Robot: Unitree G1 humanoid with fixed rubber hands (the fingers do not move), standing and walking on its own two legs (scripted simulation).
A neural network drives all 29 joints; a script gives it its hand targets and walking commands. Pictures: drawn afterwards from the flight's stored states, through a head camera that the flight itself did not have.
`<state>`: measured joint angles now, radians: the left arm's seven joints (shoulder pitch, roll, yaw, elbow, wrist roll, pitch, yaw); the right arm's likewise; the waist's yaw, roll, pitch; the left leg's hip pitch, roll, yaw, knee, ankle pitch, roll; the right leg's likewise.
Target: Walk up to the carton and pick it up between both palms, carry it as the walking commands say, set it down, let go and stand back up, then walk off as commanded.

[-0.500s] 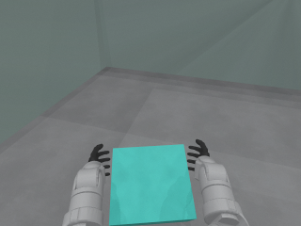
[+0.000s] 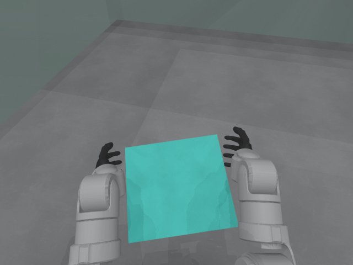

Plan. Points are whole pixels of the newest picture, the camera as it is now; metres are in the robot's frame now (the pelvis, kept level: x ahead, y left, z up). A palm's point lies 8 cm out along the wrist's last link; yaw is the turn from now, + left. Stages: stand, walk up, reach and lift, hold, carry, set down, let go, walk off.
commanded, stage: carry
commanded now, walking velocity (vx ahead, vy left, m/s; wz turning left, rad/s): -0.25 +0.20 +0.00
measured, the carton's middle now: (178, 189) +0.32 +0.00 -0.04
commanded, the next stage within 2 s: none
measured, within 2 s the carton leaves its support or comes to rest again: neither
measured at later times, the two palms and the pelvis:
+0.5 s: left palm (50, 220) +0.21 +0.23 +0.07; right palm (206, 194) +0.24 -0.05 +0.10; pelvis -0.09 +0.07 +0.00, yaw +2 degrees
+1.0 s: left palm out of the picture +0.06 +0.26 +0.06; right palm out of the picture +0.06 -0.03 +0.07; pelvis -0.25 +0.13 -0.01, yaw -1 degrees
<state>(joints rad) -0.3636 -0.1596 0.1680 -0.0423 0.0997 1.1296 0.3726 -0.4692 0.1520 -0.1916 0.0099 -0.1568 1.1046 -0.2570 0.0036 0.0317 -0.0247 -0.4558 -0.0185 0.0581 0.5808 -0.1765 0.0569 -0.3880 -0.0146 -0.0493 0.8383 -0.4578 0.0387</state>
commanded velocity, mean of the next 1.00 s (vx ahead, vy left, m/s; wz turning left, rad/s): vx -0.17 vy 0.13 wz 0.00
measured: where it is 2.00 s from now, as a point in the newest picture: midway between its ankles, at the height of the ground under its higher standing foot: outside the picture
